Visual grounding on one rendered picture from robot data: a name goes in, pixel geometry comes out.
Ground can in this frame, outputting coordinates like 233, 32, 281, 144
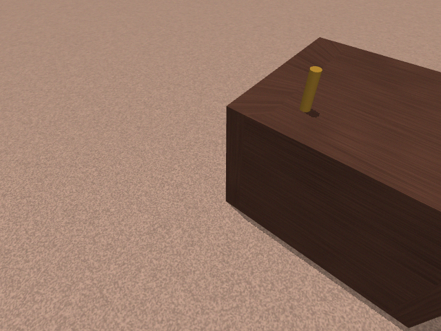
300, 66, 322, 112

